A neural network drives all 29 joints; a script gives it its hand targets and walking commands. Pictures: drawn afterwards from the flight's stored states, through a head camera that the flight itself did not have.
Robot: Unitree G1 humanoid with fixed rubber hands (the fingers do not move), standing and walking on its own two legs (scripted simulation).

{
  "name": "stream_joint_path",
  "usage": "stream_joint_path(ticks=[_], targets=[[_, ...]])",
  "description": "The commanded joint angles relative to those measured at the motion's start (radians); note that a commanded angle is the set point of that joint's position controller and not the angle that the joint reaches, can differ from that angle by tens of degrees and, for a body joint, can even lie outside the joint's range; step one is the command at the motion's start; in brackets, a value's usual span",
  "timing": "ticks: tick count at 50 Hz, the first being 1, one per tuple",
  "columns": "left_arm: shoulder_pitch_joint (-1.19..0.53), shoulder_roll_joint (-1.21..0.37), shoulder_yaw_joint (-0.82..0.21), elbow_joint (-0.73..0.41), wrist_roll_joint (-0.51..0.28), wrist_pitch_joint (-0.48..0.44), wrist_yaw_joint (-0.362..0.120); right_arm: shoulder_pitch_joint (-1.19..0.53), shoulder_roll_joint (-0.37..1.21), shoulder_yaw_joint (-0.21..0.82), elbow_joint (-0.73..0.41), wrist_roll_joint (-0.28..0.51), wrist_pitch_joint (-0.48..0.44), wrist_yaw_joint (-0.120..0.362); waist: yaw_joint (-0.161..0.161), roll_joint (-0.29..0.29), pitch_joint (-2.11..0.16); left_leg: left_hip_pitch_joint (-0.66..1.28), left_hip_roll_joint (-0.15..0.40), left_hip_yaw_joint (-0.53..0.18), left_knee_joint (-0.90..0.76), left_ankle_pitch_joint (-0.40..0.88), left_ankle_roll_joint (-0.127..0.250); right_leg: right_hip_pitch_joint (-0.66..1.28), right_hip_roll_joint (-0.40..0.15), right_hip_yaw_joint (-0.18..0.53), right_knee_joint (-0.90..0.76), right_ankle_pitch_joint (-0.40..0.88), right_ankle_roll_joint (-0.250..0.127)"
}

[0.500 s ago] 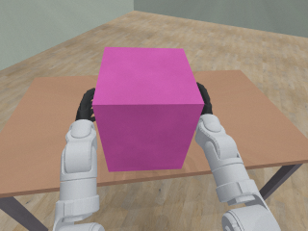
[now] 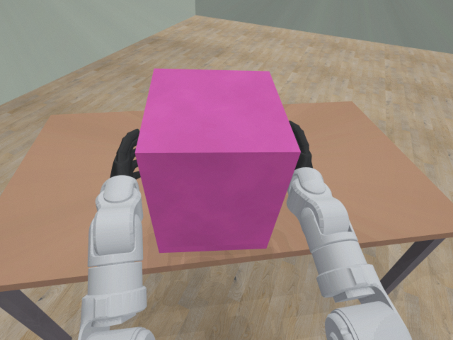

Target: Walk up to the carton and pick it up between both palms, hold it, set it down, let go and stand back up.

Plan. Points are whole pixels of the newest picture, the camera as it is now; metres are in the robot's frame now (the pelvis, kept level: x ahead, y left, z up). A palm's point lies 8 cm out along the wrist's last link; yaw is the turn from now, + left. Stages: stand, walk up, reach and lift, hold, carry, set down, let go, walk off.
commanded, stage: hold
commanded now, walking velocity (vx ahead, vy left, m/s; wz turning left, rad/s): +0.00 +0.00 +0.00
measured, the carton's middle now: (213, 163) +0.38 +0.01 +0.15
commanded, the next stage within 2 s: none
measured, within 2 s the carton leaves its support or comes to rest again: neither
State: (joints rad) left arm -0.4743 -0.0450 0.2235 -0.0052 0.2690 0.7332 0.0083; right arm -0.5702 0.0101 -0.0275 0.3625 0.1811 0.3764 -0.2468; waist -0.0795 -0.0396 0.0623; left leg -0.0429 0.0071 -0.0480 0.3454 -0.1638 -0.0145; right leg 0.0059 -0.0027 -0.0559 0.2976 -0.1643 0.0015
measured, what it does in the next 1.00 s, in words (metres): stands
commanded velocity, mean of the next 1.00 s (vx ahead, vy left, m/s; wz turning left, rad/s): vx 0.00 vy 0.00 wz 0.00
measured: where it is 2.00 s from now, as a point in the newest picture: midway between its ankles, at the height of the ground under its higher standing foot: outside the picture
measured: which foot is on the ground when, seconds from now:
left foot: down 0.00-1.00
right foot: down 0.00-1.00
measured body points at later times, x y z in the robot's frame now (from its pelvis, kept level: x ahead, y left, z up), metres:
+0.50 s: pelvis +0.00 +0.00 +0.00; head -0.04 +0.02 +0.45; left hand +0.36 +0.16 +0.16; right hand +0.37 -0.14 +0.16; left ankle +0.03 +0.13 -0.75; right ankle +0.01 -0.12 -0.75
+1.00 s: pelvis +0.00 +0.00 +0.00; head -0.03 +0.02 +0.45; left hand +0.37 +0.15 +0.16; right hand +0.37 -0.14 +0.16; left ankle +0.03 +0.13 -0.75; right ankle +0.01 -0.12 -0.75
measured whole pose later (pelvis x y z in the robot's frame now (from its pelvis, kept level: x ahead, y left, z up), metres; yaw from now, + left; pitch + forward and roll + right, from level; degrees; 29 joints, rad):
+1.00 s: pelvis +0.00 +0.00 +0.00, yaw +0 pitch -7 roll -1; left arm -0.49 -0.04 0.23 0.03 0.27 0.72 0.01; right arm -0.58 0.01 -0.03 0.41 0.18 0.35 -0.24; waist -0.08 -0.05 0.05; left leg -0.06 0.01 -0.05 0.35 -0.16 -0.01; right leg -0.01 0.00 -0.06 0.30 -0.16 0.00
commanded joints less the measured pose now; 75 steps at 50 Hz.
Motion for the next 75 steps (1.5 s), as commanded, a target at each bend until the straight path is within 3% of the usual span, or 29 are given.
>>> stream_joint_path(ticks=[1, 4, 13, 18, 22, 27, 33, 34, 39, 46, 49, 50, 51, 54, 58, 65, 68, 69, 71, 75], targets=[[-0.802, -0.485, -0.514, -0.203, -0.168, -0.107, -0.166, -0.782, 0.541, 0.457, -0.305, 0.089, -0.068, 0.144, 0.008, 0.062, -0.483, 0.131, -0.055, 0.051, -0.027, 0.264, -0.021, 0.125, 0.046, -0.015, -0.013, 0.232, 0.052], [-0.826, -0.487, -0.531, -0.210, -0.180, -0.117, -0.156, -0.775, 0.537, 0.454, -0.296, 0.089, -0.073, 0.143, -0.008, 0.081, -0.505, 0.142, -0.054, 0.048, -0.014, 0.274, -0.030, 0.111, 0.047, -0.018, -0.009, 0.240, 0.051], [-0.844, -0.490, -0.494, -0.150, -0.161, -0.121, -0.158, -0.809, 0.559, 0.440, -0.246, 0.073, -0.080, 0.150, 0.013, 0.063, -0.467, 0.122, -0.055, 0.054, -0.036, 0.204, -0.012, 0.090, 0.039, -0.015, -0.022, 0.171, 0.052], [-0.859, -0.506, -0.522, -0.179, -0.177, -0.129, -0.155, -0.802, 0.562, 0.435, -0.246, 0.077, -0.088, 0.150, -0.004, 0.088, -0.502, 0.142, -0.053, 0.050, -0.020, 0.252, -0.028, 0.090, 0.046, -0.022, -0.013, 0.204, 0.050], [-0.862, -0.496, -0.485, -0.124, -0.156, -0.122, -0.162, -0.801, 0.547, 0.391, -0.187, 0.049, -0.083, 0.156, 0.000, 0.078, -0.449, 0.117, -0.050, 0.058, -0.052, 0.155, -0.014, 0.057, 0.038, -0.019, -0.034, 0.094, 0.047], [-0.855, -0.511, -0.518, -0.155, -0.177, -0.133, -0.155, -0.826, 0.548, 0.433, -0.246, 0.075, -0.100, 0.155, 0.001, 0.083, -0.533, 0.160, -0.048, 0.049, -0.012, 0.291, -0.031, 0.094, 0.054, -0.025, -0.015, 0.210, 0.046], [-0.841, -0.503, -0.505, -0.164, -0.164, -0.126, -0.156, -0.772, 0.540, 0.414, -0.205, 0.070, -0.086, 0.150, -0.014, 0.082, -0.463, 0.144, -0.048, 0.047, -0.028, 0.264, -0.032, 0.092, 0.049, -0.023, -0.021, 0.185, 0.045], [-0.847, -0.501, -0.504, -0.159, -0.165, -0.126, -0.158, -0.798, 0.544, 0.422, -0.231, 0.073, -0.091, 0.152, -0.002, 0.076, -0.479, 0.135, -0.051, 0.046, -0.026, 0.256, -0.028, 0.092, 0.049, -0.021, -0.023, 0.176, 0.046], [-0.861, -0.511, -0.543, -0.210, -0.179, -0.139, -0.146, -0.788, 0.554, 0.438, -0.252, 0.084, -0.098, 0.155, -0.010, 0.107, -0.521, 0.158, -0.052, 0.044, -0.009, 0.301, -0.040, 0.088, 0.050, -0.022, -0.013, 0.208, 0.046], [-0.834, -0.501, -0.522, -0.184, -0.175, -0.125, -0.152, -0.786, 0.544, 0.439, -0.256, 0.085, -0.087, 0.151, -0.001, 0.089, -0.489, 0.141, -0.048, 0.045, -0.022, 0.263, -0.031, 0.087, 0.045, -0.020, -0.019, 0.188, 0.047], [-0.845, -0.498, -0.542, -0.211, -0.193, -0.136, -0.150, -0.800, 0.555, 0.460, -0.298, 0.090, -0.092, 0.146, -0.005, 0.080, -0.544, 0.156, -0.053, 0.043, -0.007, 0.301, -0.030, 0.112, 0.049, -0.021, -0.008, 0.246, 0.052], [-0.729, -0.546, -0.611, -0.281, -0.203, -0.130, -0.136, -0.814, 0.537, 0.512, -0.463, 0.124, -0.116, 0.139, 0.024, 0.090, -0.661, 0.247, -0.040, 0.030, 0.057, 0.492, -0.051, 0.137, 0.085, -0.038, 0.022, 0.388, 0.039], [-0.731, -0.520, -0.615, -0.305, -0.206, -0.127, -0.127, -0.768, 0.497, 0.521, -0.462, 0.137, -0.099, 0.125, 0.007, 0.098, -0.635, 0.256, -0.049, 0.028, 0.074, 0.531, -0.063, 0.127, 0.083, -0.030, 0.008, 0.391, 0.041], [-0.709, -0.478, -0.529, -0.254, -0.167, -0.103, -0.141, -0.712, 0.459, 0.476, -0.371, 0.114, -0.065, 0.121, 0.000, 0.060, -0.496, 0.204, -0.054, 0.045, 0.028, 0.427, -0.049, 0.103, 0.069, -0.027, -0.010, 0.312, 0.048], [-0.724, -0.465, -0.507, -0.218, -0.134, -0.075, -0.172, -0.706, 0.469, 0.411, -0.306, 0.072, -0.052, 0.138, -0.008, 0.075, -0.389, 0.110, -0.046, 0.060, -0.050, 0.211, -0.031, 0.089, 0.049, -0.020, -0.034, 0.147, 0.035], [-0.821, -0.499, -0.557, -0.227, -0.174, -0.109, -0.154, -0.789, 0.522, 0.439, -0.336, 0.075, -0.066, 0.146, -0.005, 0.101, -0.486, 0.145, -0.053, 0.051, -0.016, 0.239, -0.034, 0.069, 0.050, -0.028, -0.016, 0.187, 0.041], [-0.821, -0.496, -0.528, -0.184, -0.164, -0.110, -0.155, -0.797, 0.527, 0.428, -0.298, 0.061, -0.067, 0.149, 0.003, 0.083, -0.467, 0.120, -0.052, 0.056, -0.036, 0.182, -0.018, 0.065, 0.045, -0.024, -0.019, 0.146, 0.042], [-0.857, -0.479, -0.503, -0.156, -0.158, -0.111, -0.161, -0.780, 0.547, 0.400, -0.208, 0.049, -0.055, 0.152, -0.007, 0.079, -0.411, 0.091, -0.055, 0.059, -0.057, 0.117, -0.010, 0.060, 0.031, -0.012, -0.032, 0.086, 0.048], [-0.887, -0.478, -0.481, -0.121, -0.154, -0.119, -0.165, -0.790, 0.553, 0.366, -0.151, 0.026, -0.063, 0.171, -0.002, 0.074, -0.385, 0.056, -0.052, 0.066, -0.086, 0.036, 0.000, 0.043, 0.027, -0.011, -0.040, 0.005, 0.044], [-0.907, -0.495, -0.461, -0.070, -0.152, -0.133, -0.168, -0.862, 0.577, 0.363, -0.149, 0.015, -0.099, 0.181, 0.016, 0.061, -0.454, 0.065, -0.051, 0.066, -0.082, 0.062, 0.007, 0.067, 0.027, -0.014, -0.034, 0.046, 0.047]])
